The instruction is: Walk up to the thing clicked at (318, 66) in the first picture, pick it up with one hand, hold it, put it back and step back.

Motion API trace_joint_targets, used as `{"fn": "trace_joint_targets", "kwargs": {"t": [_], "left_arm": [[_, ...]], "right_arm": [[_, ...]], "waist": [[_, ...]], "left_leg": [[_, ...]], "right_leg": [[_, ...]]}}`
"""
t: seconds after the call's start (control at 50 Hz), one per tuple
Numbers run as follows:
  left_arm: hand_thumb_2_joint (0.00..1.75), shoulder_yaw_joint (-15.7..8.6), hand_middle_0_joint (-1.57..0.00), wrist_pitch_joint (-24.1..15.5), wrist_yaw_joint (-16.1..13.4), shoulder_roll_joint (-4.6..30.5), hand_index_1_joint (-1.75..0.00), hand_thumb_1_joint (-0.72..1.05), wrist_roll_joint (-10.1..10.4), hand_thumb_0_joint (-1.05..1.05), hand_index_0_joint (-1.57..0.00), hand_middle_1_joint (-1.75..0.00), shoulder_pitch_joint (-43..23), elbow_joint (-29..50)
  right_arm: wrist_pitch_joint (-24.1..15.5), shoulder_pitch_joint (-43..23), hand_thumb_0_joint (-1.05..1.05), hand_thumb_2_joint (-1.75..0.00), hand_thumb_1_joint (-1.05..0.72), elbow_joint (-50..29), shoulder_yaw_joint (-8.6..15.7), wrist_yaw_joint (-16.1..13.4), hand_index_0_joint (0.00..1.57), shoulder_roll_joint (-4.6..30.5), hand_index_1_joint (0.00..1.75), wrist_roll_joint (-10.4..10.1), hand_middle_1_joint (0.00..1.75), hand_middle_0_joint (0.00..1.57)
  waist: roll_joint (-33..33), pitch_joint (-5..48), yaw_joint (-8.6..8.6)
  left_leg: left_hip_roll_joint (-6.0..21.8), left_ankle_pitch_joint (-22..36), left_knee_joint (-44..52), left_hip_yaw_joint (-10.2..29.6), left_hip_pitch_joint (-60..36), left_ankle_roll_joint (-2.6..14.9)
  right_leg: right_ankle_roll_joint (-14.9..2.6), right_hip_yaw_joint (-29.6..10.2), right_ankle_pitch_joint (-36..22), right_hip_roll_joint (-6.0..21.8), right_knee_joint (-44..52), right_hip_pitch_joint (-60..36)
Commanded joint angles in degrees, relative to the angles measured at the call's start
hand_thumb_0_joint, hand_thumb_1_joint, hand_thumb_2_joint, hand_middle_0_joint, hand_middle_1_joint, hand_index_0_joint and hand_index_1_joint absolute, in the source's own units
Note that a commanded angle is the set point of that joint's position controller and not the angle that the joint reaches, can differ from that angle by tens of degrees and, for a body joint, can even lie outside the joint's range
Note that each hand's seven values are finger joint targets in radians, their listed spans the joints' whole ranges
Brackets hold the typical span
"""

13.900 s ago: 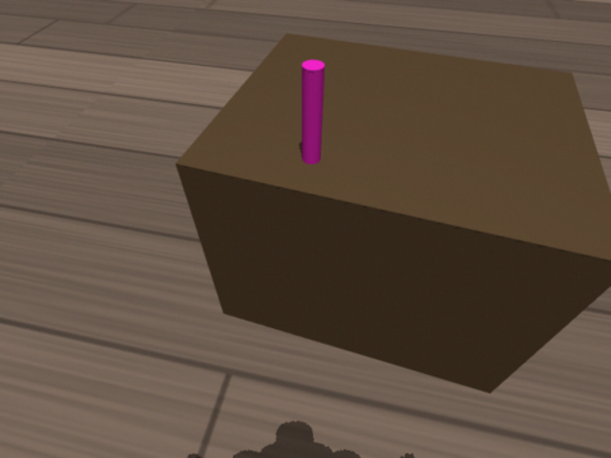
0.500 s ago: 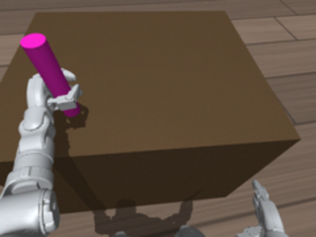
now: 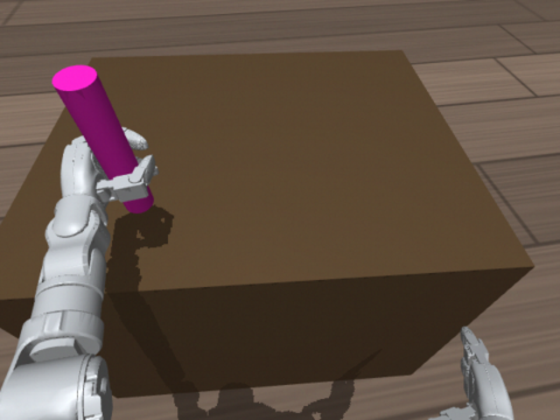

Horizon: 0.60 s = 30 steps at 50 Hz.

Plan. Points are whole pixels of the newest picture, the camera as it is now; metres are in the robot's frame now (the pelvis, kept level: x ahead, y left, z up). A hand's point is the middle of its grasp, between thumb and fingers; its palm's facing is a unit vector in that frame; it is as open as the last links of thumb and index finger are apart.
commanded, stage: lift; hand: left
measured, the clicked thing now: (113, 152) +0.43 +0.20 +0.17
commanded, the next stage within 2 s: hold in 0.94 s
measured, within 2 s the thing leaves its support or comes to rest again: neither
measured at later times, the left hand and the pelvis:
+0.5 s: hand (104, 164) +0.36 +0.18 +0.21, palm faces +0.12 -0.99 -0.04, open 5.3 cm; pelvis -0.01 +0.00 +0.02, yaw +1 degrees
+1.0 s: hand (87, 158) +0.33 +0.18 +0.25, palm faces +0.12 -0.99 -0.02, open 5.3 cm; pelvis -0.02 +0.00 +0.02, yaw +2 degrees
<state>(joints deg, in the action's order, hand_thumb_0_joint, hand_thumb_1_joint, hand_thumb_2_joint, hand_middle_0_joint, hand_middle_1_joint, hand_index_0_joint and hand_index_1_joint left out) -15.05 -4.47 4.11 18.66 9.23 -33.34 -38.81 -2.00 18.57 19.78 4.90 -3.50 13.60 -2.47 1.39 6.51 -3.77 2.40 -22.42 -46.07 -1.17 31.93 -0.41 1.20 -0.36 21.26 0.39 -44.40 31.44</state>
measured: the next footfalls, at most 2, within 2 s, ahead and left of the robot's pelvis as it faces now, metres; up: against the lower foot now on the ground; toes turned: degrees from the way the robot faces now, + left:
none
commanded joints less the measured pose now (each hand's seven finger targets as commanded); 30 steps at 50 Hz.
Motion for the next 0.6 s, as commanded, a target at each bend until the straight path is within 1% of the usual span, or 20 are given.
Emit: {"fn": "trace_joint_targets", "kwargs": {"t": [0.0,0.02,0.04,0.06,0.1,0.16,0.18,0.22,0.24,0.28,0.32,0.34,0.36,0.38,0.4,0.42,0.48,0.5,0.54,0.58], "left_arm": [[1.33,-2.5,-1.37,-2.7,-0.7,13.6,-1.44,0.55,0.9,0.00,-1.39,-1.44,-26.5,22.8],[1.33,-1.8,-1.37,-1.8,-0.6,12.0,-1.43,0.55,1.5,0.00,-1.39,-1.44,-26.8,25.5],[1.34,-2.2,-1.36,-0.3,-0.5,11.6,-1.44,0.54,1.7,0.00,-1.38,-1.44,-23.6,23.1],[1.33,-1.4,-1.37,0.9,-0.6,11.1,-1.43,0.54,1.7,0.00,-1.39,-1.44,-23.7,24.7],[1.34,-2.0,-1.37,2.8,-0.9,12.2,-1.44,0.55,1.4,0.00,-1.39,-1.44,-25.0,28.1],[1.35,-1.8,-1.37,5.6,-1.3,11.2,-1.44,0.55,1.6,0.00,-1.39,-1.45,-23.8,33.0],[1.34,-2.4,-1.37,6.6,-1.3,11.7,-1.44,0.58,1.8,0.00,-1.39,-1.44,-22.9,32.9],[1.36,-1.3,-1.39,8.3,-0.7,10.4,-1.45,0.62,1.8,0.00,-1.41,-1.46,-22.3,36.0],[1.37,-2.2,-1.40,9.4,-0.7,11.4,-1.47,0.62,1.7,0.00,-1.42,-1.47,-21.7,35.6],[1.38,-2.2,-1.40,11.2,-0.3,10.0,-1.48,0.59,2.6,0.00,-1.42,-1.48,-20.4,38.6],[1.38,-1.8,-1.40,13.9,-0.4,9.1,-1.48,0.62,2.5,0.00,-1.42,-1.48,-18.5,36.4],[1.39,-1.7,-1.40,14.9,-0.4,8.6,-1.48,0.62,2.6,0.00,-1.42,-1.48,-18.0,37.6],[1.41,-2.1,-1.41,15.2,-0.6,10.3,-1.49,0.63,2.5,0.00,-1.43,-1.49,-20.8,43.9],[1.41,-3.1,-1.41,15.9,-0.8,11.3,-1.49,0.64,2.4,0.00,-1.43,-1.49,-20.6,42.2],[1.40,-2.9,-1.41,16.4,-0.9,11.1,-1.49,0.63,2.6,0.00,-1.43,-1.49,-21.2,45.3],[1.39,-1.8,-1.41,16.9,-1.0,9.7,-1.49,0.64,2.6,0.00,-1.43,-1.49,-22.7,47.2],[1.39,-2.7,-1.41,18.6,-1.1,9.5,-1.49,0.63,3.0,0.00,-1.43,-1.49,-19.3,45.8],[1.41,-3.5,-1.41,19.9,-1.2,9.8,-1.50,0.62,3.0,0.00,-1.43,-1.50,-16.8,42.1],[1.40,-2.8,-1.43,20.2,-1.4,9.6,-1.50,0.62,3.2,0.00,-1.44,-1.50,-21.3,49.7],[1.41,-3.0,-1.43,21.8,-1.5,8.5,-1.51,0.61,3.3,0.00,-1.45,-1.51,-17.7,46.1]], "right_arm": [[-3.7,-2.4,0.00,-0.04,0.57,-8.5,3.1,-0.7,0.05,6.4,0.05,-0.4,0.05,0.05],[-3.8,-2.7,0.00,-0.04,0.57,-8.4,2.0,-0.7,0.05,5.4,0.05,-0.5,0.05,0.05],[-4.2,-3.8,0.00,-0.04,0.57,-8.7,3.6,-1.0,0.05,7.9,0.05,-0.6,0.05,0.05],[-4.3,-4.8,0.00,-0.04,0.58,-9.0,3.3,-1.0,0.05,7.6,0.05,-0.6,0.05,0.05],[-4.4,-2.2,0.00,-0.04,0.58,-7.1,2.3,-1.1,0.05,6.4,0.05,-0.5,0.05,0.05],[-5.4,-4.5,0.00,-0.04,0.58,-7.8,2.8,-1.3,0.05,6.9,0.05,-0.7,0.05,0.05],[-5.7,-4.0,0.00,-0.04,0.58,-6.4,4.3,-1.5,0.05,8.3,0.05,-0.6,0.05,0.05],[-6.5,-4.8,0.00,-0.04,0.58,-8.4,1.4,-1.2,0.05,5.9,0.05,-0.8,0.05,0.05],[-6.7,-4.8,0.00,-0.04,0.58,-7.8,2.7,-1.5,0.05,7.1,0.05,-0.7,0.05,0.05],[-7.1,-3.2,0.00,-0.04,0.58,-6.3,0.2,-1.2,0.05,4.6,0.05,-0.6,0.05,0.05],[-7.3,-2.7,0.00,-0.04,0.58,-5.0,2.0,-1.2,0.05,6.0,0.05,-0.5,0.05,0.05],[-7.6,-4.0,0.00,-0.04,0.58,-5.3,0.9,-1.1,0.05,5.4,0.05,-0.4,0.05,0.05],[-7.9,-4.1,0.00,-0.04,0.58,-3.8,1.7,-1.2,0.05,6.1,0.05,-0.4,0.05,0.05],[-8.1,-3.2,0.00,-0.04,0.57,-2.2,2.3,-1.3,0.05,6.7,0.05,-0.4,0.05,0.05],[-8.4,-5.1,0.00,-0.04,0.57,-2.8,2.1,-1.1,0.05,6.6,0.05,-0.4,0.05,0.05],[-9.5,-7.7,0.00,-0.04,0.57,-6.4,1.9,-1.2,0.05,6.8,0.05,-0.3,0.05,0.05],[-9.9,-6.0,0.00,-0.04,0.57,-1.4,1.1,-1.4,0.05,5.4,0.05,-0.2,0.05,0.05],[-10.2,-7.2,0.00,-0.04,0.57,-1.3,2.3,-1.6,0.05,6.9,0.05,-0.3,0.05,0.05],[-10.9,-7.3,0.00,-0.04,0.56,0.0,1.0,-1.4,0.05,5.2,0.05,-0.1,0.05,0.05],[-11.3,-7.8,0.00,-0.04,0.57,1.1,1.1,-1.6,0.05,5.0,0.05,-0.1,0.05,0.05]], "waist": [[3.4,20.7,1.20],[2.2,20.9,1.22],[0.4,19.9,1.17],[1.3,18.9,1.29],[1.5,18.5,1.50],[1.7,16.4,2.00],[1.8,14.7,1.81],[-0.1,14.7,2.11],[-0.4,14.9,1.69],[-0.2,13.2,2.47],[0.4,13.1,1.86],[-0.6,12.4,2.46],[1.6,13.3,2.62],[1.7,12.9,2.25],[1.9,11.9,2.92],[0.2,13.6,2.37],[-0.5,11.4,2.96],[-1.8,10.3,2.98],[0.7,11.2,3.28],[-0.7,10.4,3.25]], "left_leg": [[-1.8,19.1,6.2,-0.3,-14.0,0.58],[-1.7,20.0,6.1,-0.3,-14.4,0.69],[-1.5,20.1,6.8,0.1,-14.4,0.67],[-1.6,19.5,7.1,-0.1,-14.3,0.68],[-1.7,19.8,7.5,-0.2,-14.9,0.70],[-1.7,19.7,9.1,-0.1,-16.0,0.54],[-1.6,18.2,9.7,0.0,-16.0,0.44],[-1.8,16.4,10.4,0.0,-16.6,0.76],[-2.0,16.0,10.5,-0.2,-17.1,0.91],[-2.0,16.8,11.1,-0.1,-17.2,0.99],[-1.9,17.4,11.5,-0.1,-18.4,0.82],[-2.1,16.6,12.0,-0.1,-17.9,1.01],[-2.3,17.3,12.2,-0.3,-19.2,0.91],[-2.2,17.1,12.4,-0.2,-19.6,0.86],[-2.3,16.1,13.0,0.0,-19.0,0.80],[-2.2,15.2,13.3,0.1,-20.2,0.95],[-2.4,13.8,14.1,0.3,-19.6,1.15],[-2.4,13.0,14.4,0.2,-19.4,1.27],[-2.7,13.4,14.4,-0.2,-20.2,1.22],[-2.6,13.0,15.0,0.1,-20.4,1.32]], "right_leg": [[-1.05,1.8,-18.9,-0.9,6.1,-9.8],[-0.86,1.9,-20.2,-0.8,6.3,-10.6],[-0.96,2.2,-19.6,-1.0,6.2,-11.0],[-0.97,2.0,-19.2,-1.0,6.8,-10.5],[-0.90,2.2,-19.2,-0.8,7.4,-11.1],[-0.99,2.6,-18.5,-0.9,8.2,-11.7],[-1.09,2.8,-16.7,-1.0,8.8,-11.0],[-0.91,2.9,-15.2,-0.8,10.0,-11.9],[-0.79,2.6,-15.2,-0.6,10.5,-11.8],[-0.74,3.0,-15.6,-0.6,10.7,-12.7],[-0.86,3.0,-16.0,-0.6,11.1,-12.7],[-0.72,2.9,-15.5,-0.5,11.7,-13.0],[-0.85,2.8,-16.3,-0.3,11.8,-13.1],[-0.82,2.8,-15.9,-0.3,12.0,-12.9],[-0.95,3.1,-14.7,-0.3,12.5,-13.3],[-0.80,3.1,-13.8,-0.4,13.0,-13.9],[-0.73,3.1,-12.4,-0.2,14.0,-14.4],[-0.66,2.9,-11.7,-0.1,14.5,-14.0],[-0.77,2.8,-12.2,0.1,14.8,-14.4],[-0.68,3.0,-11.6,0.0,15.2,-14.5]]}}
